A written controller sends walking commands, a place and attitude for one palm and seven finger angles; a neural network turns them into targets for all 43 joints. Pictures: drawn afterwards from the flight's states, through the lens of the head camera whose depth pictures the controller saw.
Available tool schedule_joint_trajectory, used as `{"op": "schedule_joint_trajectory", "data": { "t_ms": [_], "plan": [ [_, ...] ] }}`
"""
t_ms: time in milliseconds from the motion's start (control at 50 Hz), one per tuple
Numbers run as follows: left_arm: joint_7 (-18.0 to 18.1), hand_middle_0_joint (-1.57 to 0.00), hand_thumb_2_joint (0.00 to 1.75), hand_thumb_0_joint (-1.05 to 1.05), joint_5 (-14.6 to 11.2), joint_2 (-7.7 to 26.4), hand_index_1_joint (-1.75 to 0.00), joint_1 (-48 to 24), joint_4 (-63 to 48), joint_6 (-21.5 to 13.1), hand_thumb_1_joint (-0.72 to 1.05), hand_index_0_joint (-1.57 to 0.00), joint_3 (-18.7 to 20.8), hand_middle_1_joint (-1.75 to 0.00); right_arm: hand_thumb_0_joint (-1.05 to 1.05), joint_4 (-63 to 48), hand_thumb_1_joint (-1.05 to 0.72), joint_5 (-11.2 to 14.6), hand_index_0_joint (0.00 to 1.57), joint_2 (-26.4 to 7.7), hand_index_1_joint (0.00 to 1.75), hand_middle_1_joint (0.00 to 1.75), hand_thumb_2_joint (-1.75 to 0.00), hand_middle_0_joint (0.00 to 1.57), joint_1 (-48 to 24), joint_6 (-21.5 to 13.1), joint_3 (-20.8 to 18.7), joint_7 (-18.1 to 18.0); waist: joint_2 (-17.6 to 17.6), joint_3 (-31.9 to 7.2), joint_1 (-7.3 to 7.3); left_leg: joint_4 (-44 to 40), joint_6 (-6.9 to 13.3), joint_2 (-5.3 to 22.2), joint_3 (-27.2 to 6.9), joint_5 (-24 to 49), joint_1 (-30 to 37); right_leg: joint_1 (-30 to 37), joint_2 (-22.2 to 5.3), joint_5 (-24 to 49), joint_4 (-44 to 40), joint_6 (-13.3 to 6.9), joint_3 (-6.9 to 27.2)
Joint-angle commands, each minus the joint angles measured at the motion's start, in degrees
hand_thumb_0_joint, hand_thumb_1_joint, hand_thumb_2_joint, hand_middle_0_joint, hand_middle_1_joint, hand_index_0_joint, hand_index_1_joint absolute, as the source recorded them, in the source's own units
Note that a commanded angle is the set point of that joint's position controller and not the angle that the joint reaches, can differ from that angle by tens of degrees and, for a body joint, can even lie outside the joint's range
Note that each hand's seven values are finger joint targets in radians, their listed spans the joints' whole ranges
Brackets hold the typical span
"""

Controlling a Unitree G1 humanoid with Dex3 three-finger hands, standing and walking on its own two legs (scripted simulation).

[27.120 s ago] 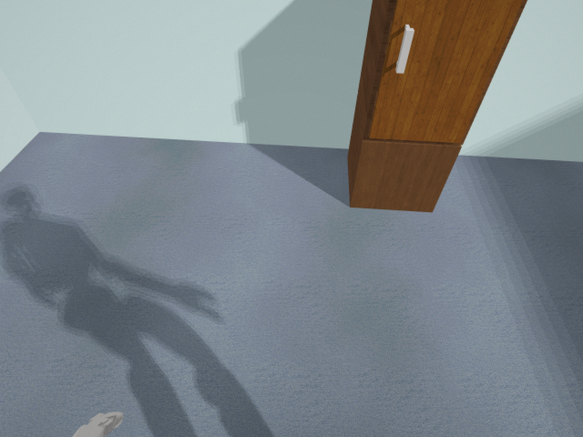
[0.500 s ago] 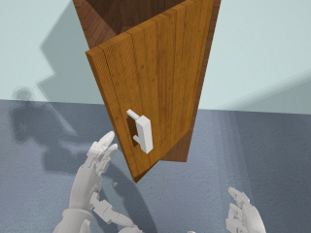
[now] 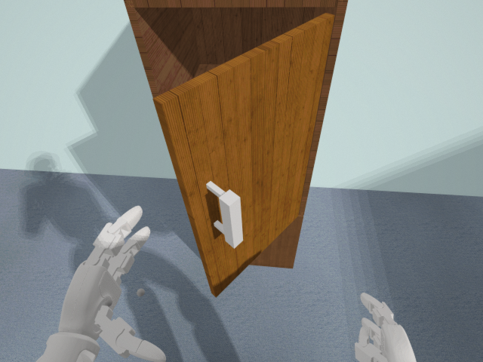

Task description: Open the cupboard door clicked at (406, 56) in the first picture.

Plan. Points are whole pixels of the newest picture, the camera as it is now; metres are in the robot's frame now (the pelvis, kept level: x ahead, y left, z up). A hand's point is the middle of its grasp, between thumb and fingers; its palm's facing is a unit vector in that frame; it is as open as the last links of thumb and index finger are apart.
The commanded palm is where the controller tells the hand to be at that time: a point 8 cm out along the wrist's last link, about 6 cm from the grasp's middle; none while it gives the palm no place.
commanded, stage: draw the hand back to the body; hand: left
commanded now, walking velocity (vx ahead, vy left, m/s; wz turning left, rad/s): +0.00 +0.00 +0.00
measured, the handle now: (223, 214) +0.35 +0.06 +0.06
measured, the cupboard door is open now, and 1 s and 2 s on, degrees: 52 52 52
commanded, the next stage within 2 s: step back with the hand held close in 1.22 s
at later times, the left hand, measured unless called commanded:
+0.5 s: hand (56, 270) +0.20 +0.24 +0.15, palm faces +0.25 -0.89 -0.37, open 13.2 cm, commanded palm +0.16 +0.29 +0.17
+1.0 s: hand out of the picture +0.21 +0.29 +0.21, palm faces +0.44 -0.80 -0.40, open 7.8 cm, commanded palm +0.16 +0.32 +0.21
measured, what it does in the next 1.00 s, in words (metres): rises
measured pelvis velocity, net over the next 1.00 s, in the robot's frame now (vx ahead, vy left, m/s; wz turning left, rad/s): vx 0.01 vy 0.03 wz -0.02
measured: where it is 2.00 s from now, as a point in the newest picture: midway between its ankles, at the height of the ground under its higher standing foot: outside the picture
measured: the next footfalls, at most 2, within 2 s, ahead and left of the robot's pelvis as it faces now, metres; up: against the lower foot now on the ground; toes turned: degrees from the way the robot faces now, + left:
none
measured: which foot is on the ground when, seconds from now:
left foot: down 0.00-1.00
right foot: down 0.00-1.00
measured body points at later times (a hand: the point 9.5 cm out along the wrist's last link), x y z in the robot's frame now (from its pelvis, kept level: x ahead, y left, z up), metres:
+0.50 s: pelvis +0.01 +0.03 +0.04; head +0.00 +0.01 +0.49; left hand +0.18 +0.28 +0.17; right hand +0.19 -0.17 -0.04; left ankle +0.01 +0.12 -0.69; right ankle -0.01 -0.09 -0.69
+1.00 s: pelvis +0.01 +0.03 +0.05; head +0.00 +0.01 +0.50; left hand +0.18 +0.33 +0.23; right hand +0.20 -0.20 -0.03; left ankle +0.01 +0.12 -0.69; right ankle -0.01 -0.09 -0.69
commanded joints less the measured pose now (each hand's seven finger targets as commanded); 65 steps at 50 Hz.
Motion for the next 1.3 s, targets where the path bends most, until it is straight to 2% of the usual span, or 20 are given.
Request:
{"op": "schedule_joint_trajectory", "data": {
  "t_ms": [0,60,120,140,180,200,240,260,320,360,440,480,580,660,820,880,980,1040,1140,1280],
  "plan": [
    [-1.44,-0.15,0.30,0.00,-2.11,7.08,-0.30,-4.13,-13.57,-2.38,-0.50,-0.15,5.75,-0.30,0.00,-9.41,-0.90,0.08,0.20,-5.56,0.30,0.30,-0.90,0.20,-5.39,-4.62,-2.21,-0.99,-4.25,-4.98,-0.04,-7.35,1.14,-1.81,-1.93,10.95,5.57,5.32,-0.64,14.91,-12.62,2.69,7.03],
    [-1.89,-0.15,0.33,0.00,-2.77,7.99,-0.30,-3.33,-15.04,-1.32,-0.43,-0.15,7.36,-0.30,0.00,-9.14,-0.90,0.28,0.20,-5.51,0.30,0.30,-0.90,0.20,-6.06,-5.37,-2.04,-1.06,-1.20,-5.41,1.12,-9.40,1.06,-1.69,-2.23,12.92,8.27,6.70,0.07,16.15,-12.29,1.92,5.06],
    [-2.34,-0.16,0.37,0.00,-3.61,8.43,-0.30,-2.31,-15.52,0.34,-0.32,-0.16,8.79,-0.30,0.00,-8.82,-0.90,0.46,0.20,-5.35,0.30,0.30,-0.90,0.20,-6.49,-6.06,-1.90,-1.08,-0.97,-4.37,1.45,-10.85,0.97,-1.56,-2.33,13.53,9.53,7.23,0.38,17.24,-12.89,1.93,3.91],
    [5.88,-0.16,0.39,0.00,5.17,15.90,-0.30,-3.38,-20.67,1.61,-0.29,-0.16,9.50,-0.30,0.00,-7.95,-0.90,-0.66,0.20,-5.15,0.30,0.30,-0.90,0.20,-6.69,-4.77,-2.15,-2.45,-1.47,-3.53,3.18,-13.85,1.30,-0.62,-1.62,13.59,11.21,8.53,-1.06,15.70,-16.99,1.20,6.43],
    [11.22,-0.16,0.42,0.00,6.78,9.11,-0.30,0.46,-18.99,4.46,-0.22,-0.16,5.87,-0.30,0.00,-7.72,-0.90,-1.16,0.20,-4.05,0.30,0.30,-0.90,0.20,-7.08,-4.22,-1.45,-2.89,-4.03,1.21,1.67,-15.53,1.31,-0.68,-1.66,11.70,12.33,7.73,-1.43,12.32,-19.92,1.63,5.84],
    [12.65,-0.16,0.43,0.00,7.96,8.30,-0.30,0.81,-18.10,5.36,-0.18,-0.16,5.19,-0.30,0.00,-6.88,-0.90,-1.12,0.20,-4.01,0.30,0.30,-0.90,0.20,-6.84,-3.66,-1.35,-2.90,-1.99,2.40,1.54,-16.22,1.37,-0.44,-1.49,11.66,13.52,8.17,-1.33,12.01,-20.40,1.52,5.31],
    [14.96,-0.16,0.47,0.00,9.44,9.77,-0.30,-0.18,-19.57,6.03,-0.12,-0.16,5.93,-0.30,0.00,-6.08,-0.90,-1.39,0.20,-4.23,0.30,0.30,-0.90,0.20,-7.21,-3.21,-1.18,-2.91,-0.37,1.73,1.50,-18.30,1.37,-0.27,-1.81,13.08,16.25,10.11,-1.21,13.56,-21.21,1.44,4.63],
    [15.87,-0.16,0.48,0.00,10.06,10.42,-0.30,-0.54,-19.43,6.03,-0.08,-0.16,6.41,-0.30,0.00,-5.63,-0.90,-1.51,0.20,-4.34,0.30,0.30,-0.90,0.20,-7.65,-3.25,-1.09,-2.96,-1.98,1.75,1.63,-19.28,1.47,-0.24,-1.97,13.90,17.05,11.52,-1.09,14.05,-22.13,1.37,4.42],
    [17.57,-0.17,0.52,0.00,11.16,10.88,-0.30,-2.36,-20.36,6.11,0.02,-0.17,6.66,-0.30,0.00,-4.91,-0.90,-1.86,0.20,-4.46,0.30,0.30,-0.90,0.20,-8.60,-3.41,-0.92,-3.14,-1.35,1.79,1.67,-23.02,1.30,0.17,-2.48,13.38,20.18,13.61,-0.90,12.98,-23.54,1.40,3.85],
    [18.54,-0.17,0.55,0.00,11.66,12.34,-0.30,-4.28,-19.91,6.20,0.09,-0.17,8.13,-0.30,0.00,-3.79,-0.90,-2.04,0.20,-4.62,0.30,0.30,-0.90,0.20,-9.43,-3.67,-0.76,-3.28,0.84,3.02,1.81,-24.98,1.10,0.14,-2.59,12.85,21.57,15.12,-0.95,12.51,-25.22,1.24,3.92],
    [19.35,-0.18,0.62,0.00,11.78,13.01,-0.30,-3.55,-20.22,6.06,0.23,-0.18,10.50,-0.30,0.00,-2.25,-0.90,-2.44,0.20,-4.49,0.30,0.30,-0.90,0.20,-9.91,-4.04,-0.73,-3.10,-0.01,1.72,2.53,-28.07,0.69,0.52,-2.93,18.14,25.00,19.63,-0.79,16.59,-26.40,1.05,3.48],
    [19.33,-0.18,0.64,0.00,11.63,13.05,-0.30,-3.41,-19.72,6.10,0.31,-0.18,11.41,-0.30,0.00,-1.67,-0.90,-2.56,0.20,-4.58,0.30,0.30,-0.90,0.20,-10.59,-3.98,-0.78,-2.81,-1.29,1.95,2.77,-29.57,0.28,0.89,-3.19,19.98,25.71,21.49,-0.75,17.42,-27.09,1.13,3.24],
    [19.13,-0.19,0.72,0.00,11.53,13.74,-0.30,-3.91,-19.25,6.10,0.48,-0.19,14.24,-0.30,0.00,-0.31,-0.90,-2.75,0.20,-4.94,0.30,0.30,-0.90,0.20,-11.08,-3.45,-1.36,-2.00,0.28,3.25,3.15,-31.57,-0.59,1.37,-2.76,26.46,28.19,24.20,-0.50,20.85,-29.13,1.09,3.39],
    [19.04,-0.19,0.78,0.00,11.20,15.84,-0.30,-5.10,-17.83,6.05,0.62,-0.19,18.10,-0.30,0.00,0.39,-0.90,-2.92,0.20,-5.26,0.30,0.30,-0.90,0.20,-11.46,-2.55,-1.96,-1.64,-1.71,4.31,3.54,-32.63,-0.65,1.36,-2.30,27.26,28.79,25.87,-0.15,22.22,-30.83,1.01,3.45],
    [19.22,-0.20,0.90,0.00,10.53,19.11,-0.30,-8.16,-20.16,5.10,0.90,-0.20,23.65,-0.30,0.00,1.48,-0.90,-2.82,0.20,-5.15,0.30,0.30,-0.90,0.20,-11.94,-1.99,-2.74,-1.36,3.08,1.89,3.72,-32.83,-0.56,1.12,-1.48,29.99,31.38,28.03,-0.39,25.30,-32.12,1.02,4.27],
    [18.58,-0.20,0.90,0.00,10.36,15.02,-0.30,-6.12,-16.40,5.85,0.90,-0.20,19.88,-0.30,0.00,1.62,-0.90,-2.76,0.20,-5.43,0.30,0.30,-0.90,0.20,-12.12,-1.68,-2.88,-1.03,0.30,5.23,3.15,-33.11,-0.02,1.06,-1.01,29.74,30.96,26.71,-0.38,25.77,-32.97,1.30,4.11],
    [18.65,-0.20,0.90,0.00,10.37,16.90,-0.30,-7.75,-16.54,5.54,0.90,-0.20,21.01,-0.30,0.00,1.56,-0.90,-2.85,0.20,-5.79,0.30,0.30,-0.90,0.20,-12.57,-1.20,-3.37,-1.13,-2.44,4.49,3.41,-33.54,0.77,0.50,-0.68,25.93,30.86,27.23,-0.36,24.55,-33.85,1.39,4.30],
    [18.71,-0.20,0.90,0.00,10.34,18.00,-0.30,-8.11,-17.96,5.06,0.90,-0.20,22.11,-0.30,0.00,1.66,-0.90,-2.84,0.20,-5.35,0.30,0.30,-0.90,0.20,-12.96,-1.17,-3.41,-1.31,-0.73,2.62,3.73,-33.13,1.01,0.21,-0.24,25.35,31.68,27.81,-0.51,24.59,-34.13,1.37,4.81],
    [18.87,-0.20,0.90,0.00,10.38,18.14,-0.30,-8.61,-18.46,4.77,0.90,-0.20,22.03,-0.30,0.00,2.15,-0.90,-2.87,0.20,-4.91,0.30,0.30,-0.90,0.20,-13.49,-1.89,-3.10,-1.66,2.43,4.85,3.57,-33.21,0.97,-0.07,-0.07,23.26,31.39,26.50,-0.57,23.05,-35.28,1.32,5.17],
    [18.40,-0.20,0.90,0.00,9.95,16.68,-0.30,-7.35,-15.47,4.68,0.90,-0.20,21.08,-0.30,0.00,2.57,-0.90,-2.78,0.20,-4.98,0.30,0.30,-0.90,0.20,-13.56,-2.07,-3.48,-1.68,-1.78,6.32,3.38,-33.28,1.41,0.05,0.41,22.28,31.59,25.58,-0.52,22.16,-36.34,1.77,5.46]
  ]
}}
